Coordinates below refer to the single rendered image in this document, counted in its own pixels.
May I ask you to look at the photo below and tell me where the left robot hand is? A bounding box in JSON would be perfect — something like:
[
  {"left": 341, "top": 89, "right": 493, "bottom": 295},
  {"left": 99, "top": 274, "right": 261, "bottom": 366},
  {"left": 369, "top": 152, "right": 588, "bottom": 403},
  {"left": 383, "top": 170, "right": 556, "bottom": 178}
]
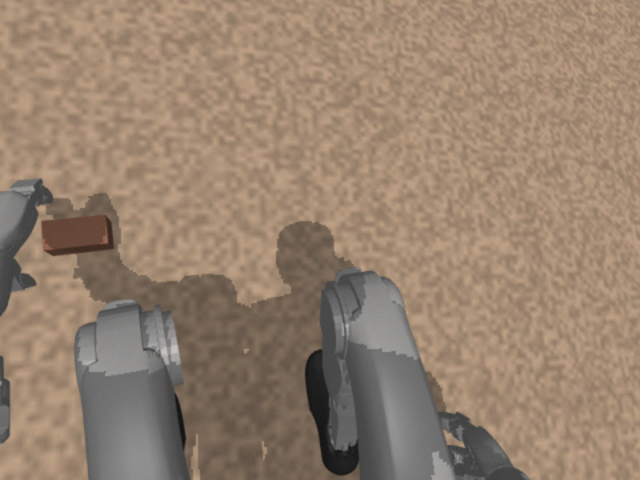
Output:
[{"left": 0, "top": 178, "right": 53, "bottom": 292}]

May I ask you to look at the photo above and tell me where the right robot foot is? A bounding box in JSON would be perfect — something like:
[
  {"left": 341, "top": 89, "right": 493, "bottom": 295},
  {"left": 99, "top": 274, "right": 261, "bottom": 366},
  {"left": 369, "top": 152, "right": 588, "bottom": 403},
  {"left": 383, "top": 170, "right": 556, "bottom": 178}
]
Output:
[{"left": 305, "top": 349, "right": 359, "bottom": 476}]

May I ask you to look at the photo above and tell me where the right robot hand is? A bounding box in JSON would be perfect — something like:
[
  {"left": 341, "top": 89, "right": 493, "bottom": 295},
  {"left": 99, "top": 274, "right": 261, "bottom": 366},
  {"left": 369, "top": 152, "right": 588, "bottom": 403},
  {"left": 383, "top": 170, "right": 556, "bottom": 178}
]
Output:
[{"left": 438, "top": 412, "right": 514, "bottom": 480}]

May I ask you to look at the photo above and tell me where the small box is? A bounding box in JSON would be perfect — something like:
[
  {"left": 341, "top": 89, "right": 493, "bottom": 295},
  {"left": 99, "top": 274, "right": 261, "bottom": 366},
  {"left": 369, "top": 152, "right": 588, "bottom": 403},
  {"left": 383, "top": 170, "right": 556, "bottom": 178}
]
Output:
[{"left": 41, "top": 215, "right": 114, "bottom": 256}]

